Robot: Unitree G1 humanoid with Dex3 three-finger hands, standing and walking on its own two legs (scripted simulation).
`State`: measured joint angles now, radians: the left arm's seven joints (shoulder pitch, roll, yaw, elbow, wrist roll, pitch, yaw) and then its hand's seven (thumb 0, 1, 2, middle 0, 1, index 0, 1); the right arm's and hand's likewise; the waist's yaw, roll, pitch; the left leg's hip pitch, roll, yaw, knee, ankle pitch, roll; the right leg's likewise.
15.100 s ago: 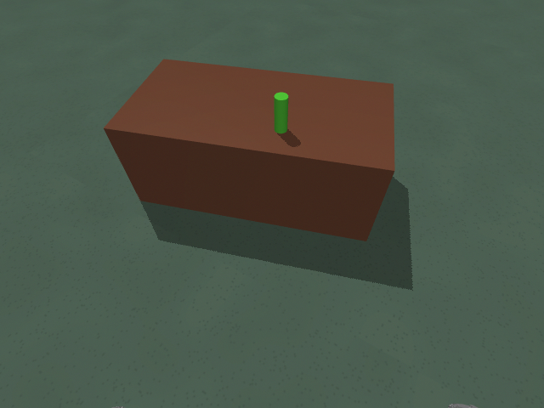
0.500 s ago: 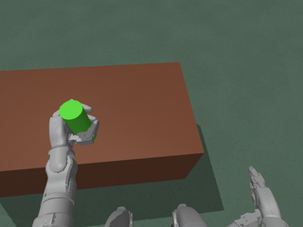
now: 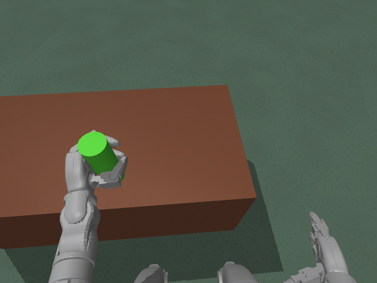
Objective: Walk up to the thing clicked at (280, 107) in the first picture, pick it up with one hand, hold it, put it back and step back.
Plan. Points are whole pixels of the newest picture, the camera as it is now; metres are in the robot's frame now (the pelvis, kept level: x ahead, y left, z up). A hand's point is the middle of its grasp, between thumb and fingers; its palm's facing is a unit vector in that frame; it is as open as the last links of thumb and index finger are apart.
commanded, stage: hold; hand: left
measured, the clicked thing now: (104, 161) +0.34 +0.18 +0.06
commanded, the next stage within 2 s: none
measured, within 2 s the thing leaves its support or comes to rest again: neither
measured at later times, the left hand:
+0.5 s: hand (110, 162) +0.33 +0.17 +0.07, palm faces +0.17 -0.99 +0.01, open 6.8 cm
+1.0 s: hand (108, 162) +0.33 +0.17 +0.07, palm faces +0.17 -0.99 +0.01, open 6.8 cm
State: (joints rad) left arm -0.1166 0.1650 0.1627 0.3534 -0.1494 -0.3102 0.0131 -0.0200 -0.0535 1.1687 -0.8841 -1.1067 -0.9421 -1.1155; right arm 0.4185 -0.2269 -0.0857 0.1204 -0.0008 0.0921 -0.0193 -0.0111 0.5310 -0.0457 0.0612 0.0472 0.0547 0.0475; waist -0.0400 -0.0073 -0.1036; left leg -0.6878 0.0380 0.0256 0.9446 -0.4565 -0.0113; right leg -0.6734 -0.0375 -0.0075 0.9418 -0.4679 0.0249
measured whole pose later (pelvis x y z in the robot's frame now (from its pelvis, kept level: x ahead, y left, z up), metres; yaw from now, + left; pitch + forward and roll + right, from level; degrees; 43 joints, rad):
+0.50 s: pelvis +0.00 +0.00 +0.01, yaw +0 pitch +9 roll +0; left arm -0.09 0.15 0.15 0.31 -0.15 -0.26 0.03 -0.02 -0.05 1.17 -0.89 -1.11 -0.94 -1.12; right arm 0.40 -0.22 -0.09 0.17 0.00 0.07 -0.04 -0.01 0.54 -0.05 0.06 0.05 0.05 0.05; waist -0.03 -0.01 -0.09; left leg -0.62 0.04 0.03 0.90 -0.44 -0.01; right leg -0.61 -0.04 -0.01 0.90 -0.45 0.02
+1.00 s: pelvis +0.00 +0.00 +0.01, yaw +0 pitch +9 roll +0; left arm -0.11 0.15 0.15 0.33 -0.15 -0.27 0.04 -0.02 -0.05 1.17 -0.88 -1.11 -0.94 -1.12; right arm 0.37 -0.21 -0.09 0.24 0.00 0.05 -0.03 -0.01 0.53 -0.05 0.06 0.05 0.05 0.05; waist -0.03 -0.01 -0.08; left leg -0.61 0.03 0.03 0.88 -0.43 -0.01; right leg -0.60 -0.04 -0.01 0.88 -0.44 0.03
